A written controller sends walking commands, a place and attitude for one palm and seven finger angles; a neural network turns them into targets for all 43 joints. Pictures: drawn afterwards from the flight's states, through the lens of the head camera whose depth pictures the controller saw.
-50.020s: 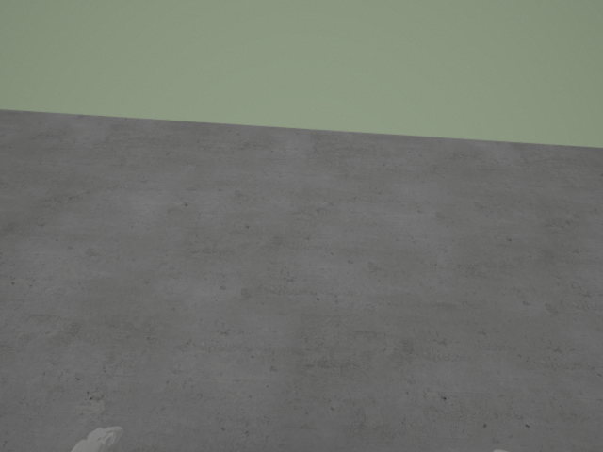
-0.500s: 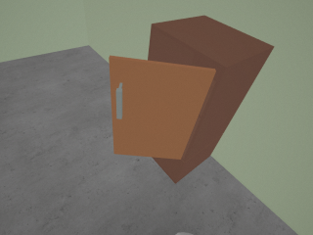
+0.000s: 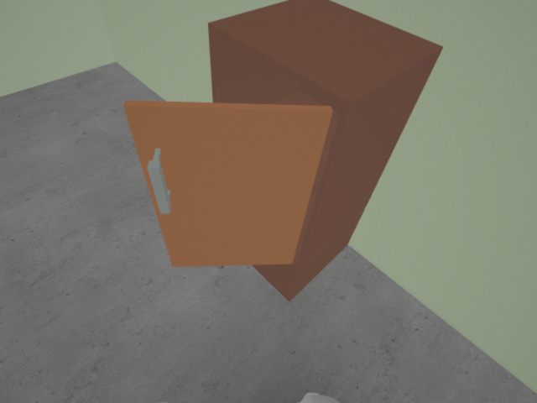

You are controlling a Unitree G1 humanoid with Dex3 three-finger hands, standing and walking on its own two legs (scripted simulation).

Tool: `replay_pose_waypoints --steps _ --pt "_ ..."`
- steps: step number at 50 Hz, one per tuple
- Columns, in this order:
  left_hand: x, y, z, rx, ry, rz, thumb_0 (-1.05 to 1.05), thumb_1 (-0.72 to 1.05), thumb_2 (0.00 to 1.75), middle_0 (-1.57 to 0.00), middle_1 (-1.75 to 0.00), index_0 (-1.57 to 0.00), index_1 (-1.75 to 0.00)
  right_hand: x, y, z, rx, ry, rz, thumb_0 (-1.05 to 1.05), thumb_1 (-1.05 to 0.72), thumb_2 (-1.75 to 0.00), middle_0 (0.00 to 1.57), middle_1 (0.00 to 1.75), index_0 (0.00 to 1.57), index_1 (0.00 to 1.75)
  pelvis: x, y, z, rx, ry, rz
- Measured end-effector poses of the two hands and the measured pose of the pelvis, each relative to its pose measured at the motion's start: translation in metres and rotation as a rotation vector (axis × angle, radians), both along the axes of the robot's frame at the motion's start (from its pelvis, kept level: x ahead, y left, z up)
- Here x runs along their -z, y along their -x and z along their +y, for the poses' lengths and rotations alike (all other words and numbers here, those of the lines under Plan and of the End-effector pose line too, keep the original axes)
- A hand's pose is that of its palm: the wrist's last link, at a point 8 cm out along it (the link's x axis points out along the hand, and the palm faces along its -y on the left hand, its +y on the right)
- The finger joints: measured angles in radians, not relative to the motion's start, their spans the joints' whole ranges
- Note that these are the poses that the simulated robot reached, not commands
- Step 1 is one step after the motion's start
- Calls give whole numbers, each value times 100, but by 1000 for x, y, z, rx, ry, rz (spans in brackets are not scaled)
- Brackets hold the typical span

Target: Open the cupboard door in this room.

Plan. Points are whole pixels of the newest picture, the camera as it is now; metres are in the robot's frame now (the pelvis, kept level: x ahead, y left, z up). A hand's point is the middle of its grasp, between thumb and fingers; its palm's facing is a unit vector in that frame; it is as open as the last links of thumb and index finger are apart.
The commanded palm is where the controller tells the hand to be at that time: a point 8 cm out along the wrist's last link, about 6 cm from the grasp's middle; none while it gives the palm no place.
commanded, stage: come to a stop and stand still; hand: left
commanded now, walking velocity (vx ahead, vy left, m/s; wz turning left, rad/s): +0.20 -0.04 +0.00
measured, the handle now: (161, 182) +0.56 +0.20 -0.05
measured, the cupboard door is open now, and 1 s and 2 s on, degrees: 49 49 49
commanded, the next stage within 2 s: look again from close up in 1.16 s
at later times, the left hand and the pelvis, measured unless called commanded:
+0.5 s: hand out of the picture +0.06 +0.15 -0.18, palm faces +0.09 -0.96 -0.25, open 7.3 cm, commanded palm none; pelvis +0.03 -0.04 -0.01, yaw +1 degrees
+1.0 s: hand out of the picture -0.02 +0.23 -0.18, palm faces +0.07 -0.96 -0.25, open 7.3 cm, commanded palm none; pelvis -0.01 +0.04 -0.02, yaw +2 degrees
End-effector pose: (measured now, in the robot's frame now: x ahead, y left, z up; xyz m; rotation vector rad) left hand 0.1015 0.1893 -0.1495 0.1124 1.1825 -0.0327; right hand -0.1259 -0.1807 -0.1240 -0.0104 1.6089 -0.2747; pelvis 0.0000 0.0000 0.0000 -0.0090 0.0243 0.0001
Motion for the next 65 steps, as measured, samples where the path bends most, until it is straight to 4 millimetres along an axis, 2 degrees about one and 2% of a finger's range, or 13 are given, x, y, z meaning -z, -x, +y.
replay_pose_waypoints --steps 4,7,13,17,20,24,27,32,39,45,50,55,65 --pt "-2 -24 -23 -8 -10 -35 0 91 90 -19 -30 -20 -30 10 -20 -26 -10 -12 11 0 -91 -90 20 30 20 30 5 -19 -20 0 -15 -3" --pt "3 -33 -35 -50 -38 -69 0 91 90 -20 -30 -20 -30 27 -44 -48 -36 -24 8 0 -91 -90 20 30 20 30 16 -33 -36 -2 -25 -15" --pt "-10 -32 -27 -132 -120 -92 -4 94 90 -20 -30 -21 -30 35 -128 -81 -118 -7 -111 1 -91 -90 20 30 20 30 11 -47 -53 -30 -19 -35" --pt "-11 -15 -16 -146 -161 -37 -3 94 90 -20 -30 -20 -30 33 -187 -93 -157 12 -234 1 -92 -90 19 30 20 30 9 -46 -55 -23 -32 -41" --pt "-9 7 -7 -165 -177 15 -2 93 90 -20 -30 -20 -30 28 -220 -101 -193 41 -303 1 -93 -90 19 30 20 30 9 -43 -53 -20 -38 -47" --pt "-3 40 7 -191 -182 83 -1 92 90 -20 -30 -20 -30 18 -251 -102 -241 73 -381 1 -93 -90 19 30 20 30 10 -36 -45 -19 -43 -51" --pt "6 64 19 -206 -173 130 -1 91 90 -20 -30 -20 -30 12 -262 -96 -267 96 -427 1 -92 -90 19 30 20 30 14 -31 -36 -21 -37 -53" --pt "14 92 44 -206 -176 154 0 91 90 -20 -30 -20 -30 13 -260 -71 -284 113 -504 1 -92 -90 19 30 20 30 22 -21 -8 -21 -9 -80" --pt "4 101 77 -181 -195 118 0 91 90 -20 -30 -20 -30 25 -226 -21 -282 33 -508 1 -91 -90 20 30 20 30 22 -7 22 -24 2 -91" --pt "-1 113 89 -174 -201 117 0 91 90 -20 -30 -20 -30 33 -194 -14 -261 30 -446 0 -94 -90 20 30 20 30 21 6 36 -25 -3 -79" --pt "1 128 87 -182 -186 145 0 91 90 -20 -30 -20 -30 37 -168 -14 -255 30 -373 0 -93 -90 20 30 20 30 20 12 38 -29 -2 -77" --pt "4 142 75 -187 -156 184 0 91 90 -20 -30 -20 -30 37 -149 -17 -242 31 -323 1 -92 -90 20 30 20 30 19 14 37 -30 1 -78" --pt "9 151 49 -185 -101 217 0 91 90 -20 -30 -20 -30 33 -136 -22 -226 35 -288 1 -91 -90 20 30 20 30 15 15 29 -35 -1 -70"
